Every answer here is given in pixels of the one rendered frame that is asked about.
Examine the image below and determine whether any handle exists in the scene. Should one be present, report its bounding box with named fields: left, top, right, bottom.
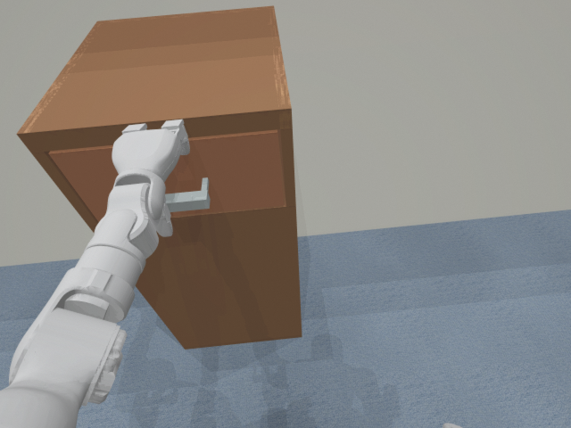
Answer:
left=165, top=177, right=211, bottom=212

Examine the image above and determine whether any robot left upper arm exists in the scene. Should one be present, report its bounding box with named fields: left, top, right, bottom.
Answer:
left=0, top=308, right=127, bottom=428

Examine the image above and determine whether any left robot hand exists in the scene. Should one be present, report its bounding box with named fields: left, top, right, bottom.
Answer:
left=112, top=119, right=190, bottom=237

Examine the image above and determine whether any drawer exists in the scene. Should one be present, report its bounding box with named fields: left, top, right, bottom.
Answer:
left=48, top=130, right=284, bottom=222

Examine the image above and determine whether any robot left forearm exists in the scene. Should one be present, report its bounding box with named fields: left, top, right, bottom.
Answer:
left=9, top=169, right=166, bottom=386

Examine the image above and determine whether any cabinet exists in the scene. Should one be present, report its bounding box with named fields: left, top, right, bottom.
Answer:
left=17, top=5, right=302, bottom=350

